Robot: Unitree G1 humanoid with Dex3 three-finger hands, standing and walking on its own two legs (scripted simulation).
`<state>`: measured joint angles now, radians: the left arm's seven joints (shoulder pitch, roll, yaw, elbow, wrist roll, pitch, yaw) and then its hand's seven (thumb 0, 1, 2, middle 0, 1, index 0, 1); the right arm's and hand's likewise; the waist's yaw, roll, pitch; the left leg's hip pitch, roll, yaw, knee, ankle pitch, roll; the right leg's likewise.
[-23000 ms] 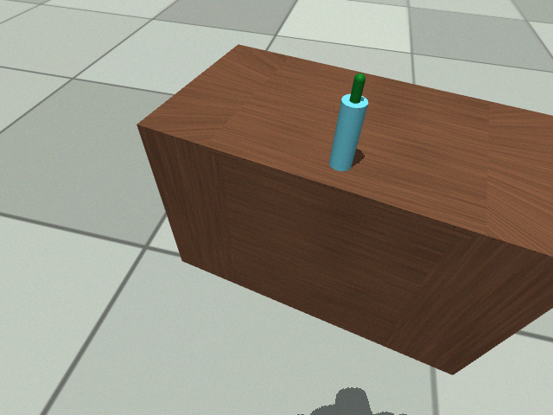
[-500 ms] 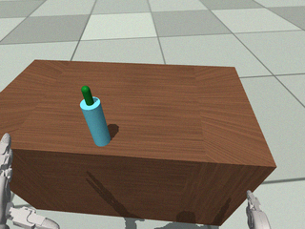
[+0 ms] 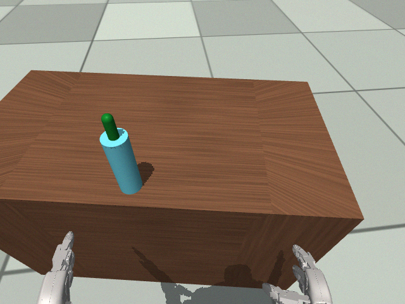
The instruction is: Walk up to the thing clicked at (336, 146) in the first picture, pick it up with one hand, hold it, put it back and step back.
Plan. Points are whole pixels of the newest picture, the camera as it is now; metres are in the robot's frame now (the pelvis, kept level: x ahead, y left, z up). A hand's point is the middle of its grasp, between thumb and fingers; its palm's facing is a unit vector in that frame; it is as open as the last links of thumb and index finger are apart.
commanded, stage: home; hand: left
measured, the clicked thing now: (120, 155) +0.42 +0.20 +0.05
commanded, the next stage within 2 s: none
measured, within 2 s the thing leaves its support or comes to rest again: neither
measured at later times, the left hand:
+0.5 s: hand (118, 285) +0.19 +0.19 -0.09, palm faces +0.08 -0.97 -0.23, open 17.5 cm
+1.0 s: hand out of the picture +0.06 +0.27 -0.13, palm faces -0.05 -0.91 -0.41, open 17.5 cm
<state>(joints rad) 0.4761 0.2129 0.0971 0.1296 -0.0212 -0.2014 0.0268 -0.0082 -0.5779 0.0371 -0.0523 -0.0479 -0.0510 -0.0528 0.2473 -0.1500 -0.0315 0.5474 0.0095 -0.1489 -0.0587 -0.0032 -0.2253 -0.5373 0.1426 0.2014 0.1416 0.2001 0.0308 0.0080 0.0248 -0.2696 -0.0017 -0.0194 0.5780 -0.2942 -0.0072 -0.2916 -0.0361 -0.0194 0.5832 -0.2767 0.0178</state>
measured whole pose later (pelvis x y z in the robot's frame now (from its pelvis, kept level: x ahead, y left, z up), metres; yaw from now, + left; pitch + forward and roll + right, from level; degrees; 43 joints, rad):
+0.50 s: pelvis +0.01 +0.01 +0.00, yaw -1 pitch +0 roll -1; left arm 0.25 0.19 0.00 0.51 -0.01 -0.08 0.09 -0.01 -0.54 0.05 -0.05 -0.05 -0.05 -0.05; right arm 0.24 -0.20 0.01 0.67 0.02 -0.09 -0.06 0.01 -0.89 -0.90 0.20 0.30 0.20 0.30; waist 0.00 0.00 0.02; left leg -0.27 0.01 0.00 0.58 -0.31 0.00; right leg -0.28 -0.02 -0.01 0.55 -0.27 0.02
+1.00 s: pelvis -0.01 +0.00 +0.01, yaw +0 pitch -4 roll +0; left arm 0.21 0.39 -0.03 1.02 0.03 -0.01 0.01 0.00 -0.54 0.05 -0.05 -0.05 -0.05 -0.05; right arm 0.19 -0.37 0.00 1.02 -0.02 0.00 0.01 0.01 -0.90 -0.90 0.20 0.30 0.20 0.30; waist 0.01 0.01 0.02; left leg -0.16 0.00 -0.01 0.44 -0.22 -0.01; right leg -0.19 -0.04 -0.02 0.47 -0.21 0.01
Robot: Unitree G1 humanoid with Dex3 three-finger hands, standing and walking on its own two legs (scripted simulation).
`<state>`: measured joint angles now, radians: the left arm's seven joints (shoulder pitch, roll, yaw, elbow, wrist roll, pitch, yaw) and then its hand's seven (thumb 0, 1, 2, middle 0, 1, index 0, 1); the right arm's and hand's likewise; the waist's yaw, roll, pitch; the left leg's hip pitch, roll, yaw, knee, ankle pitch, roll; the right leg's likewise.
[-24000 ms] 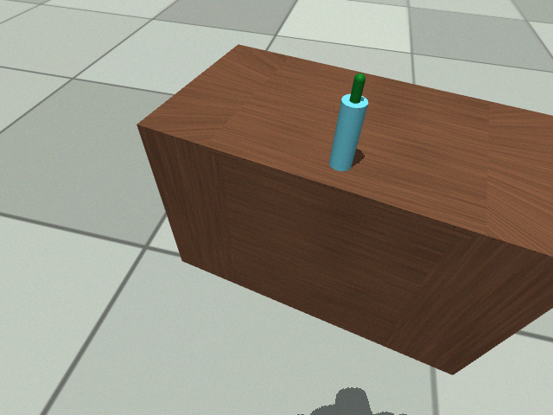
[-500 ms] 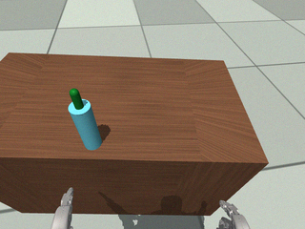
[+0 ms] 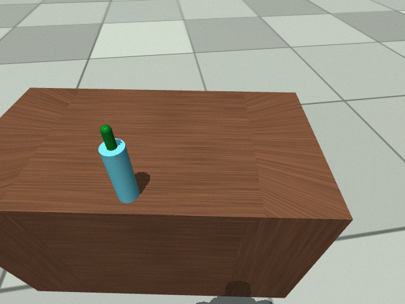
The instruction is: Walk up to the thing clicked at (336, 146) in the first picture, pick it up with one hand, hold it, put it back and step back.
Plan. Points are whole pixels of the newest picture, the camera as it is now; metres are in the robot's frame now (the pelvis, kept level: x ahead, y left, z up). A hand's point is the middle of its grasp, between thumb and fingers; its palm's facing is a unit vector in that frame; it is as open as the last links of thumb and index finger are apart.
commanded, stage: home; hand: left
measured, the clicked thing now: (118, 165) +0.43 +0.20 +0.04
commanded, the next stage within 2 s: stand in 1.52 s
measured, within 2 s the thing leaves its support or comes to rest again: neither
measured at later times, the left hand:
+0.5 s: hand out of the picture +0.04 +0.25 -0.15, palm faces -0.03 -0.93 -0.36, open 17.4 cm
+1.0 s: hand out of the picture +0.09 +0.25 -0.14, palm faces -0.03 -0.93 -0.36, open 17.5 cm
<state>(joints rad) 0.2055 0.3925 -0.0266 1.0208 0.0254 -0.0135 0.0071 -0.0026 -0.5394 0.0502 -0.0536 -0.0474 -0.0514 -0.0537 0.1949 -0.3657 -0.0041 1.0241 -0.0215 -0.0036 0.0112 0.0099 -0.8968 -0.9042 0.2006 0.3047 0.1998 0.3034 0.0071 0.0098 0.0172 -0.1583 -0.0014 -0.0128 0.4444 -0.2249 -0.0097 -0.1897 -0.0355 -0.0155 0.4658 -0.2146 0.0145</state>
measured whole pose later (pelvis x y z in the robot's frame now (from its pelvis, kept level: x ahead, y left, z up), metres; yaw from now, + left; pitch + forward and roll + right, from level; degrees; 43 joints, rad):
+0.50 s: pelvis -0.01 -0.01 +0.00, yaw +0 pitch -4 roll +0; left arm 0.16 0.36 -0.02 1.14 0.01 -0.01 0.00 0.00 -0.53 0.06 -0.06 -0.05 -0.05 -0.06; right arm 0.18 -0.35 0.01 1.11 -0.01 -0.01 0.01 0.01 -0.90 -0.90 0.20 0.30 0.20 0.30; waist 0.01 0.00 0.03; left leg -0.14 0.01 -0.02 0.37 -0.17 -0.02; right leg -0.17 -0.02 -0.02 0.38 -0.16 0.01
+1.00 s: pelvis +0.01 -0.01 +0.01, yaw +0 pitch -3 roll +0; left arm 0.10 0.35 -0.02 1.14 0.01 -0.01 0.00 0.00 -0.55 0.05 -0.05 -0.05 -0.05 -0.05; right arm 0.13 -0.36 0.01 1.12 -0.01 -0.01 0.00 0.01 -0.90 -0.90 0.20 0.30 0.20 0.30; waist 0.01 0.01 0.04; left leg -0.09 0.02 -0.01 0.33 -0.18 -0.02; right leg -0.12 -0.02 -0.02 0.34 -0.16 0.01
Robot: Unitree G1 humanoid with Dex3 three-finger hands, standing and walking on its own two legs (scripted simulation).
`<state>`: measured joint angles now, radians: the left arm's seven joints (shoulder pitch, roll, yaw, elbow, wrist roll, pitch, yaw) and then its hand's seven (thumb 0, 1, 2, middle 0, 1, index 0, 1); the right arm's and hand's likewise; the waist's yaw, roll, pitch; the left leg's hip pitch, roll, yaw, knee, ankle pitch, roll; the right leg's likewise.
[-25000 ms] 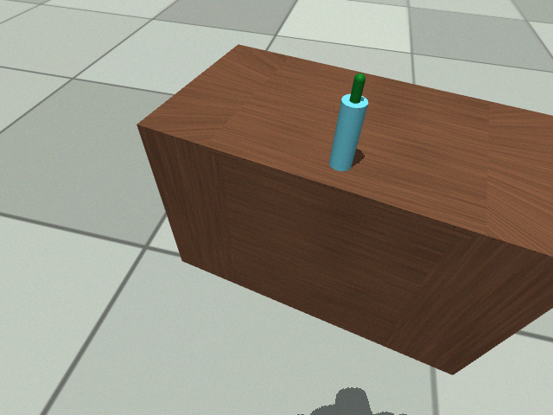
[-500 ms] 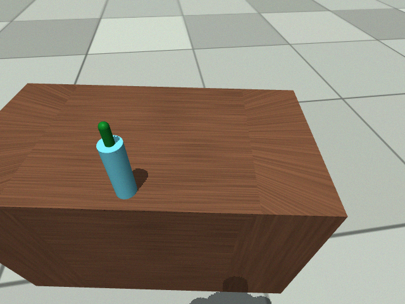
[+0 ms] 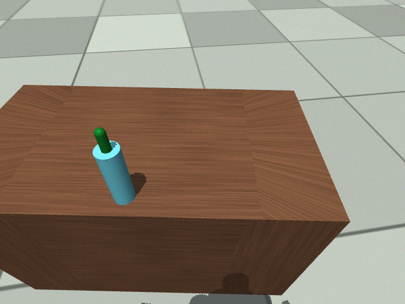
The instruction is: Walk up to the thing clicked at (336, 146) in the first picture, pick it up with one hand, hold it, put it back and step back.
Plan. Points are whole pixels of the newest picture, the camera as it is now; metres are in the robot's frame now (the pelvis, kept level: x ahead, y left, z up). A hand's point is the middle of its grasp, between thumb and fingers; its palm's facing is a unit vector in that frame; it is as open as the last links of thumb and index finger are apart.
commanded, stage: home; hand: left
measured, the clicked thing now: (113, 167) +0.42 +0.21 +0.04
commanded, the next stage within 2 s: stand in 0.52 s
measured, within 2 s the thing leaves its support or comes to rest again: neither
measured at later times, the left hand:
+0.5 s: hand out of the picture +0.07 +0.25 -0.15, palm faces -0.02 -0.93 -0.35, open 17.6 cm
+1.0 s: hand out of the picture +0.09 +0.25 -0.15, palm faces -0.03 -0.93 -0.35, open 11.2 cm
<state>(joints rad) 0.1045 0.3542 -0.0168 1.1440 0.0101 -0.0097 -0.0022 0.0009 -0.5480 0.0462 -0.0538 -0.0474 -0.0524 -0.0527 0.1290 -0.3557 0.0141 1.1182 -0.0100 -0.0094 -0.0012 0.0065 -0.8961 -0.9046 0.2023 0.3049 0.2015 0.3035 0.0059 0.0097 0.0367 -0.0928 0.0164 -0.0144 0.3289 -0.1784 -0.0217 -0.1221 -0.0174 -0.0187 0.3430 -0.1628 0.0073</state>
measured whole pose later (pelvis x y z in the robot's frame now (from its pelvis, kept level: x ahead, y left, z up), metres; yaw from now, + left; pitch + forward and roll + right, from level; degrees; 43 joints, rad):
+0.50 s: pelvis +0.00 +0.00 +0.00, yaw +0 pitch -3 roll +0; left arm 0.12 0.36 -0.01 1.15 0.01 0.00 -0.01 0.00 -0.57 0.03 -0.05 -0.04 -0.05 -0.05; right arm 0.14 -0.35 0.01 1.13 -0.01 -0.01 0.00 0.01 -0.90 -0.90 0.20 0.30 0.20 0.30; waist 0.00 0.01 0.04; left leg -0.09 0.02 -0.01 0.31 -0.17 -0.03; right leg -0.12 -0.01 -0.02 0.34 -0.16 0.00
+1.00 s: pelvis +0.01 +0.00 +0.00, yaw +0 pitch -3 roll +0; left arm 0.11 0.35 -0.01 1.14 0.01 -0.01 0.00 0.00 0.28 0.73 -0.19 -0.27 -0.19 -0.28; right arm 0.13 -0.35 0.01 1.12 -0.01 -0.01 0.00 0.01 -0.90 -0.90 0.20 0.30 0.20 0.30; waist 0.00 0.01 0.04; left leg -0.07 0.02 -0.01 0.30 -0.18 -0.03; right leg -0.11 -0.01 -0.02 0.33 -0.17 0.00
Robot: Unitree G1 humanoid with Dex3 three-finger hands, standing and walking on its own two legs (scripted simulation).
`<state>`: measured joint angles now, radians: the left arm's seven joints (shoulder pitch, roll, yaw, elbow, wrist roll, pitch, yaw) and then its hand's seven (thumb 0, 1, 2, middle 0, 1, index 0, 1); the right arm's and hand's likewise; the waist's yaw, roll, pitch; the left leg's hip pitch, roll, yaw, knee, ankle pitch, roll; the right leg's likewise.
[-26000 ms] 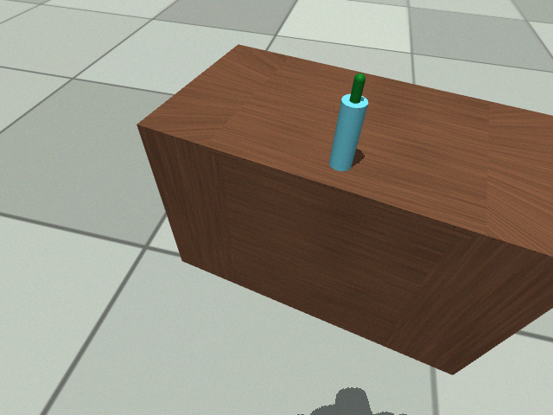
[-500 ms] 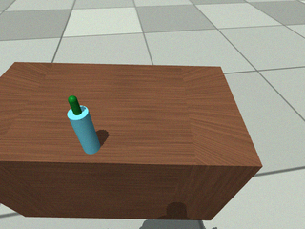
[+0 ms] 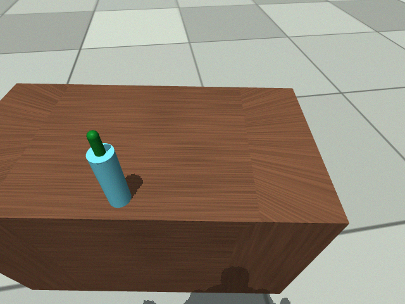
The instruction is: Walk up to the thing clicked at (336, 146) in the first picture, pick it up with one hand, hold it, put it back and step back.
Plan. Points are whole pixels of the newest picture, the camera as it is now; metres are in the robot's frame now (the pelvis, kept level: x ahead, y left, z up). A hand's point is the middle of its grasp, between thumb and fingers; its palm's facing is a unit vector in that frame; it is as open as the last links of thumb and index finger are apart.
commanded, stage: stand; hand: left
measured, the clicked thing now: (107, 170) +0.40 +0.22 +0.04
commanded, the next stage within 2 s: none
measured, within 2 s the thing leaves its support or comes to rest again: neither
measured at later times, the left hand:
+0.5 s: hand out of the picture +0.07 +0.26 -0.16, palm faces -0.02 -0.94 -0.35, open 7.4 cm
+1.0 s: hand out of the picture +0.07 +0.26 -0.16, palm faces -0.02 -0.94 -0.35, open 7.4 cm
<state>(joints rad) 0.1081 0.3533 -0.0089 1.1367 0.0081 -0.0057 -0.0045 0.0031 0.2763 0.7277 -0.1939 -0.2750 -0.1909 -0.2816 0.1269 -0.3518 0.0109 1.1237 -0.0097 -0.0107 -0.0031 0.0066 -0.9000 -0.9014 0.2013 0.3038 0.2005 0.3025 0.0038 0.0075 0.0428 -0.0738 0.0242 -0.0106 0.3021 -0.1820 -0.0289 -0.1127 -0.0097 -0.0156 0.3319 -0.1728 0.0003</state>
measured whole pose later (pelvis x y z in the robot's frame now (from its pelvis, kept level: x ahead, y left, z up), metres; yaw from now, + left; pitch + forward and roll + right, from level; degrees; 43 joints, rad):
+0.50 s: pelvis +0.00 +0.00 +0.00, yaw +0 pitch -3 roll +0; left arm 0.11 0.35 0.00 1.14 0.01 0.00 0.00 0.01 0.90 0.89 -0.20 -0.30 -0.20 -0.30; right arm 0.13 -0.35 0.01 1.12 -0.01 -0.01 0.00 0.01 -0.90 -0.90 0.20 0.30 0.20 0.30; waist 0.00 0.00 0.05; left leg -0.07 0.03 -0.01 0.30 -0.19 -0.03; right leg -0.10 -0.01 -0.02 0.32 -0.17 0.00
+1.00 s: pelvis +0.00 +0.00 +0.00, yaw +0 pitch -3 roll +0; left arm 0.12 0.36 0.00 1.13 0.01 0.00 -0.01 0.01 0.90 0.89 -0.20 -0.30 -0.20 -0.30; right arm 0.13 -0.35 0.01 1.12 -0.01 -0.01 0.00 0.01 -0.90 -0.90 0.20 0.30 0.20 0.30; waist 0.00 0.00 0.05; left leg -0.07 0.02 0.00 0.30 -0.19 -0.02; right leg -0.11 -0.01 -0.01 0.32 -0.17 0.00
